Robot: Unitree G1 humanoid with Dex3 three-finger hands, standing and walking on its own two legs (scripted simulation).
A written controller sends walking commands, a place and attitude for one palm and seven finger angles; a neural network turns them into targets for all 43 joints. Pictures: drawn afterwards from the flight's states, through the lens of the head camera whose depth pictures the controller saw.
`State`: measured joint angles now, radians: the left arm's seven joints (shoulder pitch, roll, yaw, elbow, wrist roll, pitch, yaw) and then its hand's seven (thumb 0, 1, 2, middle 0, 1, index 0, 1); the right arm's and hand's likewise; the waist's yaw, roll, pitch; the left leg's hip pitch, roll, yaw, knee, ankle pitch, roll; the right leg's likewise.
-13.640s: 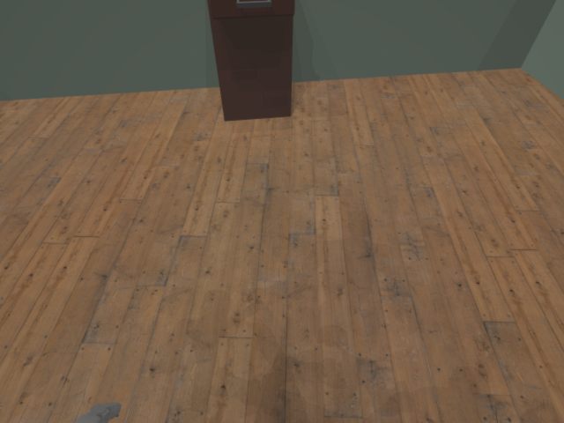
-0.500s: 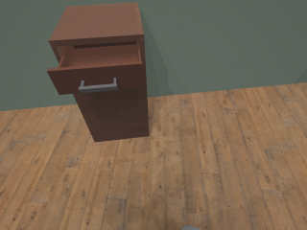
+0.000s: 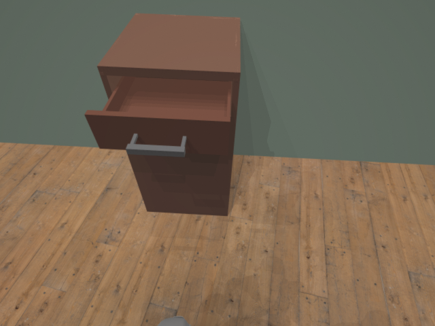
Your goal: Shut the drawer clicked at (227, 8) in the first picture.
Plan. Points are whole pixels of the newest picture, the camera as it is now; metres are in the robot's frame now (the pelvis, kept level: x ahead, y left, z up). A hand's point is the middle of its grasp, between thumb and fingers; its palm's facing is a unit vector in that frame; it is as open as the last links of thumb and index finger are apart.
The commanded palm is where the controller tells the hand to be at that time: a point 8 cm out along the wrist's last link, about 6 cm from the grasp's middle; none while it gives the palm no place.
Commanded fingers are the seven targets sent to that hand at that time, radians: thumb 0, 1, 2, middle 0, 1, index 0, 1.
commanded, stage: take the last steps up to it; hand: left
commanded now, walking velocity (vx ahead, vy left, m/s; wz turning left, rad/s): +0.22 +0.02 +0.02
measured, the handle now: (157, 144) +0.55 +0.23 -0.03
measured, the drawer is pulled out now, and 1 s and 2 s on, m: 0.19 0.19 0.19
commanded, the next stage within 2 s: come to a stop and stand still in 0.22 s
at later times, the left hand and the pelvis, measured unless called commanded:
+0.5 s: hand (140, 300) +0.20 +0.20 -0.17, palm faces +0.03 -0.97 -0.24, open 7.3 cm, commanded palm none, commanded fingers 0.00 0.90 0.90 -0.20 -0.30 -0.20 -0.30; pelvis +0.13 +0.01 -0.01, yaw -1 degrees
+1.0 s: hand out of the picture +0.12 +0.22 -0.18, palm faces +0.07 -0.98 -0.21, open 7.3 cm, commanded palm none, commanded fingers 0.00 0.90 0.90 -0.20 -0.30 -0.20 -0.30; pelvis +0.10 +0.03 +0.00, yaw +0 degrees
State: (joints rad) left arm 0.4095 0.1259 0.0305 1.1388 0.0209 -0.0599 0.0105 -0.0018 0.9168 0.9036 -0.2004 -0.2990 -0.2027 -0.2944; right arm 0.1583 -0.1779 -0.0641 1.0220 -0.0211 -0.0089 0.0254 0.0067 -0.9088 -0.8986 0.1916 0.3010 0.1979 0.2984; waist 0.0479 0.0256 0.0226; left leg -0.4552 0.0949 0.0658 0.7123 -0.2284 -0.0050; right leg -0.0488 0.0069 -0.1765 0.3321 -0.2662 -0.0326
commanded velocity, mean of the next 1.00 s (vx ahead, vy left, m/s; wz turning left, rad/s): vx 0.01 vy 0.00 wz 0.00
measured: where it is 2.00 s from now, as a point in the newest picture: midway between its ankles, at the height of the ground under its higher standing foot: outside the picture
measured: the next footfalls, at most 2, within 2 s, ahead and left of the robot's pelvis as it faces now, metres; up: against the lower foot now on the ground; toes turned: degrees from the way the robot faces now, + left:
left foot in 0.08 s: +0.13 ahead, +0.12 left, +0.00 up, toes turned +6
right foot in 0.48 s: +0.23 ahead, -0.11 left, +0.00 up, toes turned -6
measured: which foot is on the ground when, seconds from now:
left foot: up 0.00-0.06, down 0.08-0.56, up 0.58-0.78, down 0.80-1.00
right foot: down 0.00-0.08, up 0.10-0.46, down 0.48-0.84, up 0.86-1.00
